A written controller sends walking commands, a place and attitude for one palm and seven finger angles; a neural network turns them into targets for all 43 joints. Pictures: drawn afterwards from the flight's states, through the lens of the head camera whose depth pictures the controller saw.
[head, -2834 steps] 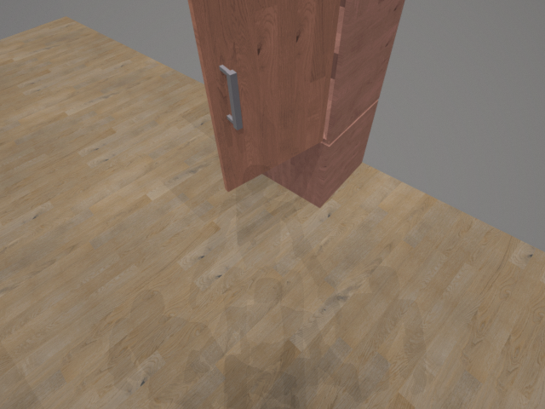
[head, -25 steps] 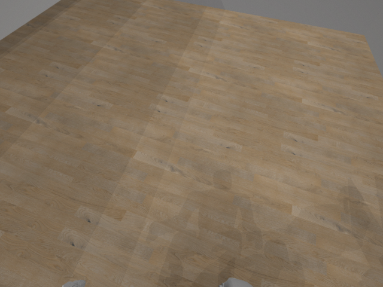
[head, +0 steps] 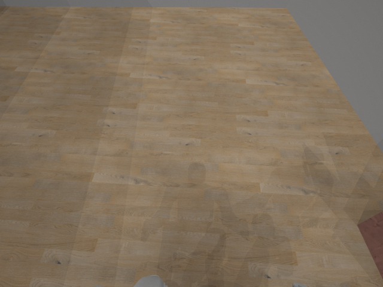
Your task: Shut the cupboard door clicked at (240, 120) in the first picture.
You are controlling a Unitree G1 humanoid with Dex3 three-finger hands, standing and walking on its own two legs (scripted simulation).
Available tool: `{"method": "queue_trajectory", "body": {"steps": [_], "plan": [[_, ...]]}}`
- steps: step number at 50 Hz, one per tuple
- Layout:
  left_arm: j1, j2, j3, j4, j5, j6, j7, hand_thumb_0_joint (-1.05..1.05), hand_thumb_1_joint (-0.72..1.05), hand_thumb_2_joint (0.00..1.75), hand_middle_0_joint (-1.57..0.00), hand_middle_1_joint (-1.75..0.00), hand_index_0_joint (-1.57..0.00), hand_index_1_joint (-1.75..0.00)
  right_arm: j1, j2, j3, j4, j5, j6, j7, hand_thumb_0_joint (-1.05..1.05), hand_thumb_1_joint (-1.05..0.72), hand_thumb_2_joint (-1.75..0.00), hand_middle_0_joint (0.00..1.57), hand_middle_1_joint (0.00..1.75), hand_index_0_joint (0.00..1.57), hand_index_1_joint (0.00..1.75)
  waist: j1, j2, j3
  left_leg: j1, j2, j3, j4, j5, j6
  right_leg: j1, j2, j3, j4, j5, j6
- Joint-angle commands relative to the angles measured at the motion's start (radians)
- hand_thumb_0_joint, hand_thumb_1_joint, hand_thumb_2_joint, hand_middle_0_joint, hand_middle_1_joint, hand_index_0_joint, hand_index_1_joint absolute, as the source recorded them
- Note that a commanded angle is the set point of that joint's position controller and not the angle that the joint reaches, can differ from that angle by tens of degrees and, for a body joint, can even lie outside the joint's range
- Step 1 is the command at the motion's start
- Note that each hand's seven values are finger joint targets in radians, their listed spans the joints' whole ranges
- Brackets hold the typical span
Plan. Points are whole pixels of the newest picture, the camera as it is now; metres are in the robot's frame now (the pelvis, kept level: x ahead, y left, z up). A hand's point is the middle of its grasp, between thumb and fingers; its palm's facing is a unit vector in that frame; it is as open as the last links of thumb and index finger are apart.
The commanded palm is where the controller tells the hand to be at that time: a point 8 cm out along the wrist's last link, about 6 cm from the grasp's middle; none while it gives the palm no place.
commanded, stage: turn to face it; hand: left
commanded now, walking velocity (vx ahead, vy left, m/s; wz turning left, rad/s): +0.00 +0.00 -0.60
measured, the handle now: out of the picture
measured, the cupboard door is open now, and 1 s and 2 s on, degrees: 22 22 22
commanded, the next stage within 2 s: take the last steps up to it in 1.70 s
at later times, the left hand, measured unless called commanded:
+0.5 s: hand (126, 267) +0.18 +0.17 -0.16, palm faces -0.32 -0.91 -0.25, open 7.4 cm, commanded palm none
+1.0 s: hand (142, 261) +0.20 +0.14 -0.18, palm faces -0.51 -0.83 -0.21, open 7.4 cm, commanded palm none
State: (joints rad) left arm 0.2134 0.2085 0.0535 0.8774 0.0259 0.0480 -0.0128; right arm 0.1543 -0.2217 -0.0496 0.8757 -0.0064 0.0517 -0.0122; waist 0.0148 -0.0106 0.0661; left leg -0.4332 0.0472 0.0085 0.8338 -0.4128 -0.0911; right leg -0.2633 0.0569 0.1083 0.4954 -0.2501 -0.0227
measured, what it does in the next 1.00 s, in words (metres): steps on the spot, turning right: left foot, then right foot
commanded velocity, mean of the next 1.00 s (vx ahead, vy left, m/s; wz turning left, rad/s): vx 0.00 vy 0.00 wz -0.60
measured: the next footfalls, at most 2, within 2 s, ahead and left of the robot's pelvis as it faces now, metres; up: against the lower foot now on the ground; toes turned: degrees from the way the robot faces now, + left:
left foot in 0.08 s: +0.06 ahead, +0.13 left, +0.00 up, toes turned -1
right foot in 0.52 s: +0.00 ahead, -0.12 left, +0.00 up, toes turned -25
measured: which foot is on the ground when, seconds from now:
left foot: up 0.00-0.06, down 0.08-0.52, up 0.54-0.96, down 0.98-1.00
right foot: down 0.00-0.08, up 0.10-0.50, down 0.52-0.96, up 0.98-1.00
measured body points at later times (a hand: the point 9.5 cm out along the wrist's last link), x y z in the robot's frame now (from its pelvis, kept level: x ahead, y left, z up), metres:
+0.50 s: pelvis +0.00 +0.00 -0.01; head +0.04 -0.01 +0.44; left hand +0.19 +0.22 -0.14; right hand -0.05 -0.26 -0.15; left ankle +0.02 +0.13 -0.74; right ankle -0.04 -0.10 -0.73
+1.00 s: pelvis +0.03 +0.00 -0.01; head +0.08 -0.01 +0.44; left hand +0.22 +0.18 -0.16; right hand -0.01 -0.28 -0.13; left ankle +0.10 +0.10 -0.74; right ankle -0.04 -0.10 -0.73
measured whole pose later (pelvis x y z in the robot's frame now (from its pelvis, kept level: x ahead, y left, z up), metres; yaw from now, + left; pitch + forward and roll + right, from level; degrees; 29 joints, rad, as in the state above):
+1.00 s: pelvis +0.03 +0.00 -0.01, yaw -35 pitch +2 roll +0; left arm 0.23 0.24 0.07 0.91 0.01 0.07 -0.01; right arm 0.14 -0.22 -0.03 0.85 -0.01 0.02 -0.02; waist 0.03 -0.04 0.05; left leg -0.31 0.03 0.03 0.56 -0.29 -0.02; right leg -0.35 0.08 0.14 0.66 -0.38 0.00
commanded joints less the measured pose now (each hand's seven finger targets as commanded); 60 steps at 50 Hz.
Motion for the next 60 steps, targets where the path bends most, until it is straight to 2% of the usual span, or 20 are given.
{"method": "queue_trajectory", "body": {"steps": [1,2,3,4,5,11,19,23,24,26,28,33,42,46,47,48,49,50,53,60], "plan": [[-0.036,0.207,0.072,-0.078,-0.004,-0.016,0.019,0.0,0.9,0.9,-0.2,-0.3,-0.2,-0.3,0.086,-0.102,-0.021,-0.06,0.006,-0.046,-0.019,0.0,-0.9,-0.9,0.2,0.3,0.2,0.3,-0.042,-0.142,-0.127,0.198,-0.024,0.0,-0.325,0.141,0.018,-0.009,-0.207,0.273,-0.027,0.341,-0.105],[-0.039,0.177,0.065,-0.089,-0.014,-0.011,0.017,0.0,0.9,0.9,-0.2,-0.3,-0.2,-0.3,0.122,-0.138,-0.026,-0.051,0.002,-0.056,-0.025,0.0,-0.9,-0.9,0.2,0.3,0.2,0.3,-0.055,-0.06,-0.147,0.347,0.034,-0.033,-0.452,0.21,0.035,-0.111,-0.137,0.218,0.037,0.233,-0.055],[-0.009,0.116,0.054,-0.101,-0.025,-0.008,0.01,0.0,0.9,0.9,-0.2,-0.3,-0.2,-0.3,0.146,-0.231,-0.039,-0.053,-0.012,-0.066,-0.028,0.0,-0.9,-0.9,0.2,0.3,0.2,0.3,-0.056,0.219,-0.174,0.46,0.269,-0.274,-0.54,0.301,0.116,-0.266,0.008,0.08,0.217,-0.089,0.011],[-0.024,0.12,0.05,-0.115,-0.019,-0.011,0.006,0.0,0.9,0.9,-0.2,-0.3,-0.2,-0.3,0.163,-0.269,-0.044,-0.064,-0.017,-0.059,-0.031,0.0,-0.9,-0.9,0.2,0.3,0.2,0.3,-0.06,0.295,-0.154,0.416,0.44,-0.391,-0.547,0.452,0.223,-0.313,0.01,-0.047,0.447,-0.384,0.045],[-0.031,0.139,0.056,-0.116,-0.01,-0.01,0.002,0.0,0.9,0.9,-0.2,-0.3,-0.2,-0.3,0.14,-0.253,-0.035,-0.083,-0.026,-0.054,-0.031,0.0,-0.9,-0.9,0.2,0.3,0.2,0.3,-0.055,0.19,-0.127,0.316,0.443,-0.354,-0.538,0.447,0.268,-0.278,-0.038,-0.03,0.582,-0.364,0.048],[-0.019,0.116,0.058,-0.074,-0.006,0.013,-0.028,0.0,0.9,0.9,-0.2,-0.3,-0.2,-0.3,0.061,-0.175,-0.016,-0.09,-0.023,-0.057,-0.04,0.0,-0.9,-0.9,0.2,0.3,0.2,0.3,-0.016,0.186,-0.089,0.356,0.284,-0.03,-0.477,0.617,0.222,-0.304,-0.081,-0.112,0.637,-0.201,0.086],[-0.098,0.088,0.043,-0.095,-0.006,0.012,-0.032,0.0,0.9,0.9,-0.2,-0.3,-0.2,-0.3,0.131,-0.207,-0.039,-0.037,-0.025,-0.05,-0.023,0.0,-0.9,-0.9,0.2,0.3,0.2,0.3,-0.055,0.235,-0.089,0.351,0.319,0.068,-0.443,0.59,0.217,-0.181,-0.083,-0.192,0.352,-0.191,0.071],[-0.042,0.103,0.045,-0.078,-0.006,0.0,-0.028,0.0,0.9,0.9,-0.2,-0.3,-0.2,-0.3,0.107,-0.223,-0.049,-0.03,-0.021,-0.045,-0.016,0.0,-0.9,-0.9,0.2,0.3,0.2,0.3,-0.018,0.208,-0.111,0.292,0.313,0.122,-0.328,0.542,0.163,-0.007,-0.056,-0.222,0.101,-0.059,0.04],[0.022,0.133,0.052,-0.06,-0.004,-0.007,-0.025,0.0,0.9,0.9,-0.2,-0.3,-0.2,-0.3,0.093,-0.221,-0.051,-0.035,-0.014,-0.044,-0.012,0.0,-0.9,-0.9,0.2,0.3,0.2,0.3,0.02,0.145,-0.131,0.211,0.281,0.156,-0.22,0.466,0.118,0.128,-0.069,-0.198,-0.027,0.065,0.021],[0.133,0.32,0.085,-0.026,0.0,-0.027,0.003,0.0,0.9,0.9,-0.2,-0.3,-0.2,-0.3,0.03,-0.102,-0.022,-0.107,-0.008,-0.035,-0.004,0.0,-0.9,-0.9,0.2,0.3,0.2,0.3,0.079,-0.312,-0.129,-0.163,0.045,0.175,0.229,-0.244,0.01,0.273,-0.448,0.321,-0.167,0.561,-0.155],[0.074,0.267,0.077,-0.042,-0.01,-0.023,0.023,0.0,0.9,0.9,-0.2,-0.3,-0.2,-0.3,0.012,-0.13,-0.025,-0.087,-0.006,-0.017,-0.017,0.0,-0.9,-0.9,0.2,0.3,0.2,0.3,0.047,-0.204,-0.085,-0.221,0.082,-0.011,0.376,-0.145,0.024,0.178,-0.409,0.267,-0.195,0.379,-0.205],[-0.05,0.198,0.053,-0.081,-0.009,-0.033,0.023,0.0,0.9,0.9,-0.2,-0.3,-0.2,-0.3,0.065,-0.121,-0.028,-0.041,-0.015,-0.015,-0.002,0.0,-0.9,-0.9,0.2,0.3,0.2,0.3,-0.025,-0.139,-0.102,-0.12,0.066,0.004,0.28,0.054,-0.006,0.096,-0.264,0.104,-0.169,0.325,-0.141],[0.02,0.223,0.07,-0.055,0.001,-0.029,0.021,0.0,0.9,0.9,-0.2,-0.3,-0.2,-0.3,-0.017,-0.108,-0.021,-0.086,-0.004,-0.03,-0.011,0.0,-0.9,-0.9,0.2,0.3,0.2,0.3,0.016,-0.139,-0.131,-0.067,0.007,-0.002,-0.004,-0.021,-0.002,0.164,-0.269,0.267,-0.121,0.394,-0.185],[-0.056,0.209,0.071,-0.066,-0.006,-0.017,0.021,0.0,0.9,0.9,-0.2,-0.3,-0.2,-0.3,0.1,-0.111,-0.02,-0.054,0.006,-0.043,-0.02,0.0,-0.9,-0.9,0.2,0.3,0.2,0.3,-0.053,-0.127,-0.144,0.219,-0.017,-0.001,-0.353,0.168,0.015,-0.009,-0.204,0.274,-0.026,0.327,-0.1],[-0.056,0.175,0.063,-0.081,-0.016,-0.011,0.017,0.0,0.9,0.9,-0.2,-0.3,-0.2,-0.3,0.134,-0.152,-0.025,-0.047,0.0,-0.053,-0.025,0.0,-0.9,-0.9,0.2,0.3,0.2,0.3,-0.063,-0.025,-0.159,0.356,0.054,-0.047,-0.476,0.212,0.035,-0.114,-0.12,0.204,0.043,0.19,-0.047],[-0.019,0.113,0.052,-0.092,-0.026,-0.009,0.008,0.0,0.9,0.9,-0.2,-0.3,-0.2,-0.3,0.14,-0.249,-0.04,-0.054,-0.015,-0.06,-0.027,0.0,-0.9,-0.9,0.2,0.3,0.2,0.3,-0.055,0.252,-0.166,0.456,0.296,-0.302,-0.559,0.277,0.119,-0.287,0.024,0.069,0.237,-0.146,0.015],[-0.036,0.129,0.051,-0.1,-0.017,-0.009,0.005,0.0,0.9,0.9,-0.2,-0.3,-0.2,-0.3,0.144,-0.277,-0.043,-0.069,-0.019,-0.051,-0.031,0.0,-0.9,-0.9,0.2,0.3,0.2,0.3,-0.061,0.3,-0.131,0.373,0.438,-0.384,-0.571,0.355,0.219,-0.306,0.005,-0.042,0.454,-0.373,0.042],[-0.038,0.146,0.057,-0.103,-0.01,-0.009,-0.002,0.0,0.9,0.9,-0.2,-0.3,-0.2,-0.3,0.113,-0.256,-0.033,-0.091,-0.027,-0.048,-0.03,0.0,-0.9,-0.9,0.2,0.3,0.2,0.3,-0.047,0.194,-0.102,0.276,0.434,-0.343,-0.564,0.355,0.259,-0.271,-0.039,-0.032,0.574,-0.344,0.046],[-0.023,0.144,0.065,-0.064,-0.003,0.004,-0.02,0.0,0.9,0.9,-0.2,-0.3,-0.2,-0.3,0.035,-0.193,-0.016,-0.105,-0.028,-0.056,-0.036,0.0,-0.9,-0.9,0.2,0.3,0.2,0.3,-0.009,0.199,-0.066,0.284,0.313,-0.138,-0.508,0.574,0.225,-0.304,-0.068,-0.065,0.675,-0.244,0.073],[-0.095,0.092,0.041,-0.088,-0.009,0.008,-0.032,0.0,0.9,0.9,-0.2,-0.3,-0.2,-0.3,0.121,-0.208,-0.034,-0.057,-0.026,-0.048,-0.027,0.0,-0.9,-0.9,0.2,0.3,0.2,0.3,-0.055,0.229,-0.113,0.39,0.287,0.049,-0.416,0.706,0.209,-0.214,-0.073,-0.177,0.397,-0.197,0.076]]}}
